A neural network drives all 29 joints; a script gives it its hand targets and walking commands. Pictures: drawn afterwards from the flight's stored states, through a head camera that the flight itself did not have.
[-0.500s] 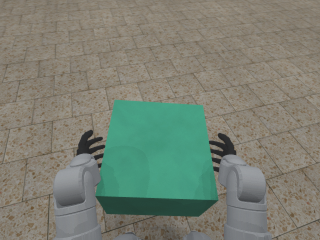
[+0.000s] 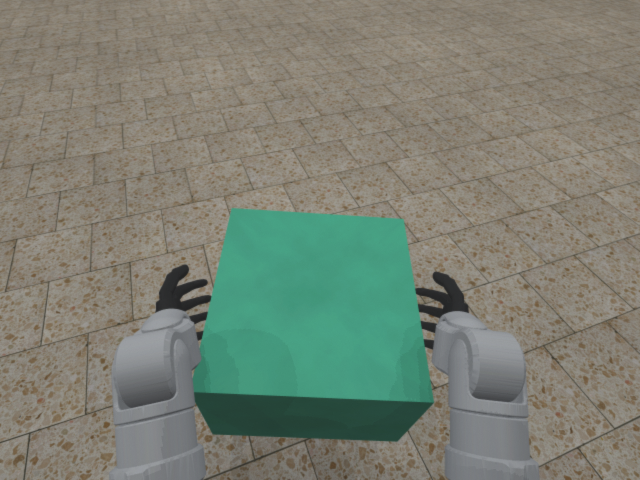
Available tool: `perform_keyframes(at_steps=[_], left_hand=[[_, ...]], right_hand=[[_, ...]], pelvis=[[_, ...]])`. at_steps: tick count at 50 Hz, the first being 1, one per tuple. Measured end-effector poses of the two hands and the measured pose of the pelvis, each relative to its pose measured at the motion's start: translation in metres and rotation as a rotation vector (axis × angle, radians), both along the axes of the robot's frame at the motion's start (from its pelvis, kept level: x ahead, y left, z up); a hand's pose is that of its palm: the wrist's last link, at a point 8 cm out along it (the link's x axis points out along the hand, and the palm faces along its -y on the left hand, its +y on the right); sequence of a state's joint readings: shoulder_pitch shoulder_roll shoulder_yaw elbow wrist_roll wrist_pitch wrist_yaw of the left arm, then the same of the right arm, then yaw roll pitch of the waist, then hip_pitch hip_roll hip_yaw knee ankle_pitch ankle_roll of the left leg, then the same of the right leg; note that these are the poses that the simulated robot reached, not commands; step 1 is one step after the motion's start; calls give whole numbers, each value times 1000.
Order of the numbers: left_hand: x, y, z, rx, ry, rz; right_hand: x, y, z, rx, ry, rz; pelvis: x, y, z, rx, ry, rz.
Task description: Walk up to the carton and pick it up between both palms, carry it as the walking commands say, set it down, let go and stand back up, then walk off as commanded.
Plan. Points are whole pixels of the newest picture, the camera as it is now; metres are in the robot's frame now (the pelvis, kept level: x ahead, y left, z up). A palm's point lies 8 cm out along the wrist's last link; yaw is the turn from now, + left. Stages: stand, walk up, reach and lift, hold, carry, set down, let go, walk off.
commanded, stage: carry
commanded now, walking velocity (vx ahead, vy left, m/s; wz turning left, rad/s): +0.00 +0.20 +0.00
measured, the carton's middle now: (312, 321) +0.33 +0.00 +0.01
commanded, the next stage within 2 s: none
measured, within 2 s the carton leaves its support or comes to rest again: neither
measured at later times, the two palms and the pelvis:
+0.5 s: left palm (54, 441) +0.17 +0.25 +0.08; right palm (395, 441) +0.16 -0.08 +0.06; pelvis -0.11 +0.08 +0.01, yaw +0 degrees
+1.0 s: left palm out of the picture +0.07 +0.40 +0.06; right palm out of the picture +0.09 +0.08 +0.06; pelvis -0.18 +0.21 +0.00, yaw +1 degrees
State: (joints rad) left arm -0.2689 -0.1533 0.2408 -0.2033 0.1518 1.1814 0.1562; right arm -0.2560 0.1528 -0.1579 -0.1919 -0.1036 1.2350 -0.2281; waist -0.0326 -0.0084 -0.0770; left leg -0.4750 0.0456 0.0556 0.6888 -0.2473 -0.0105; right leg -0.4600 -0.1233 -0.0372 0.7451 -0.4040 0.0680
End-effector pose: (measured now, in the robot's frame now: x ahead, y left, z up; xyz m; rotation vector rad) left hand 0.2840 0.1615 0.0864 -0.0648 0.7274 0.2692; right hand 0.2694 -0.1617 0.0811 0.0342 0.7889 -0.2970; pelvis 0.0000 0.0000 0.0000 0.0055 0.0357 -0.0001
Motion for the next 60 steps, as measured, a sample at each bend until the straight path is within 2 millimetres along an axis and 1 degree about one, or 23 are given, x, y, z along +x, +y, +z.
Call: perform_keyframes(at_steps=[5, 9, 12, 15, 19, 21, 23, 25, 27, 30, 32, 35, 38, 40, 42, 46, 50, 54, 57, 60], left_hand=[[-38, 36, -9, 16, 39, 66], [-64, 63, -19, -5, 68, 94], [-81, 76, -23, -31, 81, 114], [-94, 82, -21, -25, 69, 129], [-103, 84, -12, 8, 30, 125], [-108, 84, -6, 46, 34, 95], [-114, 85, -2, 50, 54, 79], [-118, 86, -2, 32, 76, 55], [-119, 86, -3, 17, 84, 24], [-118, 91, 1, 24, 67, -19], [-116, 99, 7, 37, 37, -35], [-115, 119, 11, 35, -11, -44], [-125, 146, 4, -4, -11, -20], [-138, 164, -3, -17, 11, 2], [-153, 180, -9, -17, 38, 34], [-186, 210, -17, -5, 63, 88], [-210, 237, -26, -28, 86, 110], [-224, 254, -22, -37, 85, 138], [-228, 260, -13, -17, 61, 133], [-228, 262, -6, 2, 28, 104]], right_hand=[[-21, 36, -18, 9, 40, 75], [-40, 63, -23, -2, 68, 92], [-52, 76, -21, -21, 81, 105], [-59, 82, -20, -8, 70, 114], [-71, 84, -23, 30, 31, 108], [-82, 85, -27, 46, 32, 99], [-97, 86, -27, 46, 55, 87], [-111, 86, -22, 32, 77, 58], [-120, 87, -14, 17, 85, 26], [-126, 92, -6, 14, 68, -12], [-127, 100, -3, 25, 39, -25], [-129, 120, 0, 19, -9, -30], [-136, 147, 1, 11, -12, -34], [-141, 164, -1, -10, 11, -4], [-145, 180, -7, -19, 39, 37], [-160, 210, -18, -11, 64, 94], [-175, 237, -18, -35, 86, 116], [-186, 254, -16, -33, 87, 135], [-192, 260, -16, -12, 63, 131], [-203, 262, -15, 7, 29, 102]], pelvis=[[-23, 23, -5, -6, -25, 28], [-41, 42, -6, -20, -35, 14], [-56, 50, -3, -19, -36, 3], [-70, 56, -2, -5, -17, 3], [-89, 64, -7, 22, 10, -3], [-98, 71, -3, -16, -8, 14], [-102, 75, 3, 1, -6, 15], [-106, 80, 8, 19, -6, 0], [-110, 87, 12, 23, -6, 4], [-118, 102, 15, 27, 6, 12], [-124, 116, 13, 28, 15, 12], [-134, 139, 7, 27, 29, 17], [-143, 155, 6, 34, 35, 6], [-149, 163, 7, 16, 33, -6], [-155, 170, 6, 1, 20, 13], [-169, 190, 2, -9, -1, 32], [-184, 210, 2, -23, -7, 22], [-199, 224, 6, -18, 3, 13], [-209, 234, 5, -8, 19, 5], [-219, 245, 3, 8, 35, -9]])
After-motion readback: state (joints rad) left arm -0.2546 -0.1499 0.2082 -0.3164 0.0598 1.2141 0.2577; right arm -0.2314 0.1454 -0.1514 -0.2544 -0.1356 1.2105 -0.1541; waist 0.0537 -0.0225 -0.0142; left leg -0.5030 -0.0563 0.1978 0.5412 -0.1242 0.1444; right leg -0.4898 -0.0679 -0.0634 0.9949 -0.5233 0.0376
